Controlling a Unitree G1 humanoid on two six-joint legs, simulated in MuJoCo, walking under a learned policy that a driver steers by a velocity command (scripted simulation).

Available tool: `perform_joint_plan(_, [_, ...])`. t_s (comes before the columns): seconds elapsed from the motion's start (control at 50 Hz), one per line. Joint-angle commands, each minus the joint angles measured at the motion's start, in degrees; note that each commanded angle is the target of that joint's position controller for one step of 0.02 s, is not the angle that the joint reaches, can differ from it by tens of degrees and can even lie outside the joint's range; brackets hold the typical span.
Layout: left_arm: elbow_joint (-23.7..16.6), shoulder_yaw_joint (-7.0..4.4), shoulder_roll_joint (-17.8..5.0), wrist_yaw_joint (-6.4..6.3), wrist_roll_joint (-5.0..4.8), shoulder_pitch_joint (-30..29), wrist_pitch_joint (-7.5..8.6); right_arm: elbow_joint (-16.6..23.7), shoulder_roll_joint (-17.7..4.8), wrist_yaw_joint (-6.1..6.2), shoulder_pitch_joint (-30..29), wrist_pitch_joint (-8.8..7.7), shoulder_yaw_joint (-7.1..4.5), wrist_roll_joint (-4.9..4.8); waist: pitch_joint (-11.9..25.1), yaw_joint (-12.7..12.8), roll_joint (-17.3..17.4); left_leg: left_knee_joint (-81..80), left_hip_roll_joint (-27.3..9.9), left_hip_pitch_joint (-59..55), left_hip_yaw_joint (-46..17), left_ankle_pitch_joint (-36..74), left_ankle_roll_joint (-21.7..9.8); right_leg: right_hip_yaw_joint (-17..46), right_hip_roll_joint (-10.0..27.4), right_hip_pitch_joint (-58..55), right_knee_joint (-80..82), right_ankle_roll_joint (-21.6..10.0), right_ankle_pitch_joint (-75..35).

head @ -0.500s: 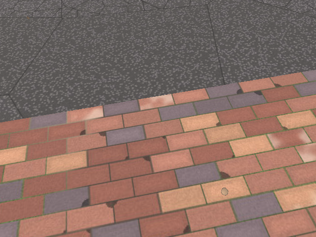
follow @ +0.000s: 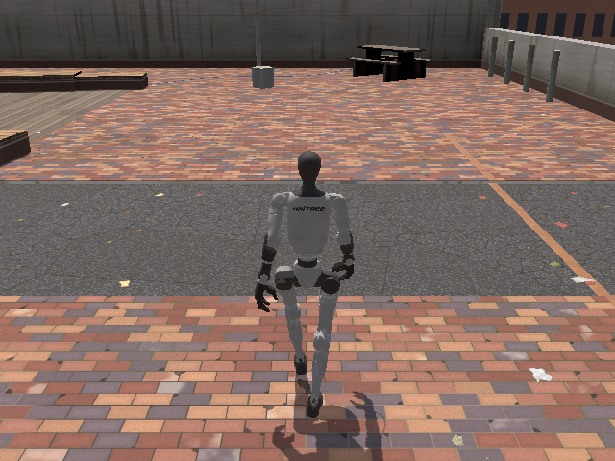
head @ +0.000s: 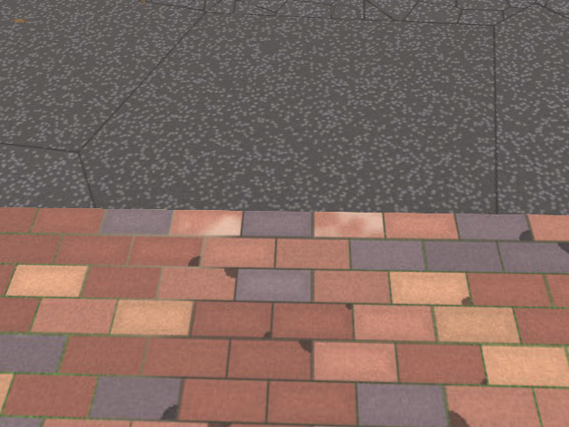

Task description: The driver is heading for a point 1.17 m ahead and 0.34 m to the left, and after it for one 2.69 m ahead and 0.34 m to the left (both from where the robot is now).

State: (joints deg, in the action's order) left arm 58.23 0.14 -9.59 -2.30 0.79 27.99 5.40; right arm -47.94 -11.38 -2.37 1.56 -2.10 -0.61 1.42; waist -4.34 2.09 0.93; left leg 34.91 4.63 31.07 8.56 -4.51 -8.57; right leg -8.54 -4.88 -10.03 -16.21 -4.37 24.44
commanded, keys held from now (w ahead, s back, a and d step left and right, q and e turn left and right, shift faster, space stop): w+q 0.74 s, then w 0.26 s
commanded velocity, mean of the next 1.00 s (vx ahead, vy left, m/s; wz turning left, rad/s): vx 0.50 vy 0.00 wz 0.50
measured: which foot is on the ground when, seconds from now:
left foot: up 0.00-0.02, down 0.04-0.58, up 0.60-1.00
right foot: down 0.00-0.04, up 0.06-0.54, down 0.56-1.00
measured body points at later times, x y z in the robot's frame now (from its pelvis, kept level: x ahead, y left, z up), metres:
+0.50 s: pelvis +0.28 -0.01 +0.01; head +0.31 +0.01 +0.46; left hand +0.46 +0.26 -0.07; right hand +0.28 -0.29 -0.11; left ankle +0.13 +0.03 -0.72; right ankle +0.47 -0.10 -0.69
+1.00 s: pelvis +0.52 +0.06 +0.02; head +0.55 +0.08 +0.47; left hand +0.35 +0.25 -0.12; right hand +0.82 -0.01 -0.07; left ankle +0.58 +0.23 -0.69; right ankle +0.48 -0.08 -0.72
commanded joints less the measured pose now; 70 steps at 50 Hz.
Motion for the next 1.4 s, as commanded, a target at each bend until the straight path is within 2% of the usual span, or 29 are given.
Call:
perform_joint_plan(0.02, [-3.58,-2.88,-13.01,-0.77,-0.04,-4.39,-0.24,-4.64,-9.61,0.86,23.19,-0.55,-3.55,0.43,10.25,-13.65,-6.37,-6.15,1.49,-27.88,-3.41,-1.55,-5.47,0.12,15.93,12.72,-34.44,2.46,-71.75])
perform_joint_plan(0.04, [-5.71,-2.55,-10.97,-0.01,0.25,-6.30,-0.08,-5.18,-13.26,1.49,27.41,-0.19,-4.94,0.60,13.41,-14.73,1.89,-7.20,-10.15,-38.22,-18.38,-5.59,-10.08,-1.06,9.46,25.88,-56.24,2.15,-32.61])
perform_joint_plan(0.06, [-8.82,-2.00,-6.56,0.84,0.19,-1.78,0.13,-3.69,-16.39,1.57,23.15,0.21,-5.55,0.36,16.83,-7.32,10.91,-11.11,-23.33,-49.24,-48.91,0.48,-19.98,6.00,-0.14,46.91,-73.87,3.56,7.41])
perform_joint_plan(0.08, [-9.93,-2.22,-9.54,1.43,0.97,-5.62,0.85,-3.82,-14.73,1.52,20.51,0.37,-5.75,-1.74,13.12,-7.92,2.65,-18.34,-22.76,-45.19,-48.87,-12.05,-20.39,13.49,3.57,53.57,-71.46,1.98,1.20])
perform_joint_plan(0.12, [-11.28,-2.69,-11.02,2.10,0.42,-10.32,1.71,-2.89,-8.77,1.74,14.61,0.13,-4.41,-1.07,0.89,-3.20,-5.02,-24.31,-19.23,-27.83,-39.24,-10.84,-14.40,12.54,7.99,50.42,-60.54,1.84,-5.93])
perform_joint_plan(0.14, [-11.40,-2.62,-10.36,2.02,1.16,-10.48,0.79,-2.59,-7.74,1.96,13.64,-0.46,-3.96,-0.97,-0.26,-1.18,-6.59,-24.43,-16.32,-22.53,-35.24,-4.40,-12.26,12.55,9.23,46.78,-56.73,2.88,-6.11])
perform_joint_plan(0.22, [-13.44,-1.94,-7.58,2.57,2.21,-12.38,-2.63,-3.18,-10.66,2.01,16.21,-2.28,-4.22,-1.33,0.78,0.20,-2.76,-24.72,-10.35,-15.20,-25.90,8.75,-9.31,9.65,10.47,42.05,-45.70,5.98,-10.53])
perform_joint_plan(0.32, [-18.32,-2.00,-8.57,3.05,1.72,-25.13,-3.35,-4.11,-10.72,2.16,24.31,-1.67,-4.26,-1.52,1.18,-5.23,1.74,-22.63,-8.31,-22.65,-26.31,13.59,-3.51,8.71,9.57,48.69,-32.98,7.16,-23.17])
perform_joint_plan(0.44, [-22.81,-1.07,-8.79,3.74,1.16,-35.86,-2.64,-3.93,-11.49,3.07,29.85,-1.15,-4.40,-0.50,1.25,-9.01,3.61,-17.32,-9.64,-34.05,-30.16,20.96,-4.10,8.79,6.00,51.81,-22.58,6.34,-21.39])
perform_joint_plan(0.5, [-23.08,-1.21,-10.21,3.56,0.58,-32.85,-1.69,-2.56,-12.76,3.68,26.59,-1.22,-4.77,-0.24,1.97,-6.04,4.89,-13.80,-10.60,-32.47,-31.77,24.95,-2.48,9.80,4.18,41.26,-15.30,4.45,-18.80])
perform_joint_plan(0.54, [-19.32,-2.55,-13.30,2.46,0.34,-19.68,-0.83,-1.38,-14.00,3.00,22.37,-1.86,-4.98,-0.66,7.85,0.44,3.22,-2.03,-7.35,-27.07,-29.91,32.61,0.38,9.30,2.17,21.19,-9.81,1.99,-18.08])
perform_joint_plan(0.56, [-17.79,-3.53,-16.24,1.45,1.18,-10.63,-0.08,-0.45,-12.76,2.26,21.60,-2.56,-4.68,-1.38,14.21,4.37,0.40,10.20,-4.43,-19.87,-27.69,23.41,1.62,15.10,9.00,6.70,-9.33,-0.28,-15.07])
perform_joint_plan(0.58, [-17.80,-4.63,-20.60,0.45,2.73,-3.97,-0.25,1.45,-6.77,2.37,24.75,-2.94,-3.34,-2.83,22.59,4.42,-9.64,26.81,0.92,-7.30,-20.28,-9.61,3.04,33.20,25.87,-8.14,-8.73,-3.60,-9.31])
perform_joint_plan(0.6, [-17.75,-5.31,-21.55,0.87,2.08,-6.52,-1.29,2.61,-8.95,2.62,29.16,-2.41,-3.53,-2.47,25.82,0.64,-18.71,35.83,3.56,2.92,-16.34,-28.21,3.36,54.38,31.84,-9.11,-2.18,-9.30,-5.17])
perform_joint_plan(0.62, [-18.70,-4.46,-15.24,1.15,1.52,-11.23,-1.75,0.63,-11.57,2.96,26.64,-1.28,-3.96,-0.73,15.50,-0.79,-7.90,39.37,-1.70,6.39,-16.22,-22.06,3.37,48.06,29.04,-0.01,-0.96,-8.47,2.08])
perform_joint_plan(0.64, [-18.99,-3.48,-11.04,1.42,1.09,-14.34,-1.71,1.06,-11.07,2.28,22.30,-0.96,-3.93,-0.13,8.74,-0.67,-2.49,37.55,-3.27,5.61,-15.10,-17.12,3.78,38.60,25.58,8.04,0.64,-7.18,-0.36])
perform_joint_plan(0.68, [-17.55,-2.95,-9.62,1.55,1.18,-14.51,-1.14,2.05,-9.17,1.13,19.94,-0.02,-3.85,0.53,4.07,-2.29,-4.67,33.93,-6.10,3.41,-14.00,-14.57,4.57,26.80,21.16,16.10,3.55,-5.17,-11.56])
perform_joint_plan(0.78, [-14.20,-3.33,-10.02,2.59,0.15,-9.81,1.20,5.24,-6.71,-0.55,14.66,1.59,-3.14,0.94,3.24,-2.98,-6.01,31.19,-6.96,6.61,-13.32,-9.17,5.08,15.50,19.88,17.54,6.74,-5.84,-27.20])
perform_joint_plan(0.9, [-11.20,-3.27,-10.75,3.17,0.18,-6.35,0.93,9.04,-4.54,-1.46,2.76,0.63,-1.21,0.70,0.93,-1.28,-5.95,9.79,-6.06,2.98,-8.77,2.54,5.54,5.54,16.40,18.84,8.03,-4.48,-31.39])
perform_joint_plan(0.98, [-8.34,-3.66,-13.05,2.81,0.11,-1.48,0.02,10.90,-5.47,-1.29,-2.99,0.30,-0.73,0.87,-0.16,0.34,-5.99,1.13,-6.00,-0.62,-5.01,-1.93,4.06,6.06,19.39,13.20,6.52,-4.61,-34.22])
perform_joint_plan(1.02, [-7.03,-3.78,-13.96,2.56,0.14,-0.33,-0.81,10.57,-6.19,-0.69,-1.84,-0.12,-0.89,1.22,0.80,-0.47,-6.50,-2.35,-4.28,-4.41,-3.63,-6.95,2.38,5.57,20.06,9.53,1.41,-4.27,-44.03])
perform_joint_plan(1.06, [-6.14,-3.44,-13.67,2.38,-0.27,0.18,-1.54,5.81,-7.88,0.26,11.14,-1.29,-1.95,1.97,8.21,-6.11,-4.50,-8.53,-1.12,-22.02,-2.75,-5.90,-0.05,2.12,17.24,11.55,-15.39,-2.53,-52.90])
perform_joint_plan(1.08, [-7.95,-2.73,-11.94,2.42,-0.48,-0.70,-1.41,3.31,-11.70,1.07,21.25,-1.68,-3.24,3.00,15.16,-10.14,-0.37,-9.32,-10.64,-37.01,-13.31,-11.04,-2.70,0.78,15.25,22.07,-29.99,-1.16,-37.76])
perform_joint_plan(1.1, [-11.02,-1.18,-4.98,3.26,-1.26,2.79,-1.21,3.04,-17.61,1.96,24.43,-1.47,-4.56,2.80,21.41,-8.15,13.41,-14.19,-28.79,-53.18,-41.52,-12.12,-9.71,-0.54,5.57,44.57,-50.16,1.63,3.38])
perform_joint_plan(1.12, [-10.65,-3.24,-12.31,2.53,0.06,-1.26,-1.66,2.86,-16.88,2.41,24.91,-0.86,-4.96,-0.04,20.12,-9.83,6.82,-17.32,-28.41,-49.36,-45.22,-8.17,-10.66,7.52,5.47,49.90,-56.48,1.24,5.51])
perform_joint_plan(1.16, [-11.93,-3.10,-10.94,2.88,-0.47,-6.49,-1.10,2.34,-10.85,2.16,17.55,-1.43,-3.38,-0.50,8.09,-5.30,2.92,-19.41,-22.17,-35.85,-29.35,2.06,-7.08,9.40,9.78,49.42,-52.41,0.63,-3.13])
perform_joint_plan(1.2, [-10.30,-3.03,-9.52,3.29,0.64,-4.43,-2.43,2.00,-7.52,2.11,14.12,-2.16,-2.48,-0.66,4.94,-1.41,3.38,-22.86,-17.40,-26.90,-21.83,5.53,-3.73,9.22,11.31,42.86,-47.45,1.68,-5.74])
perform_joint_plan(1.26, [-10.15,-3.16,-7.94,4.26,1.33,-5.27,-3.90,0.13,-7.86,2.09,16.25,-3.23,-2.62,-1.11,3.74,-0.06,2.63,-26.20,-15.89,-24.15,-18.30,8.27,-4.35,8.20,11.03,42.21,-45.12,2.83,-9.33])
perform_joint_plan(1.4, [-15.04,-2.65,-7.14,4.67,0.93,-21.63,-3.88,-3.87,-8.44,1.98,22.90,-3.35,-2.66,-1.10,-1.10,-3.22,1.84,-28.96,-14.28,-26.70,-13.53,11.07,-3.55,6.65,11.18,48.17,-28.34,3.91,-23.42])
Velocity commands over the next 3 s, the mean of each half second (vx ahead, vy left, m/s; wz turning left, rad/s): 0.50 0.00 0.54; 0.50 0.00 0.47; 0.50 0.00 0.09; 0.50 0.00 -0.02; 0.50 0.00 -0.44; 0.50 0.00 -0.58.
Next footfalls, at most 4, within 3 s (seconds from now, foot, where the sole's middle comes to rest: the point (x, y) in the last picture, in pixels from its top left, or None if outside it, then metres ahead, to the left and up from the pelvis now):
0.04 left None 0.17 0.03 -0.76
0.56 right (345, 391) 0.52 -0.07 -0.76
1.08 left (216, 344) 0.62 0.24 -0.76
1.62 right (227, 230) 0.96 0.25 -0.76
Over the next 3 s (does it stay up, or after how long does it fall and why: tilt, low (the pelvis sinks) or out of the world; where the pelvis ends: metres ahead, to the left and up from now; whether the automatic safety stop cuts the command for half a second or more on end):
stays up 1.40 0.55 -0.03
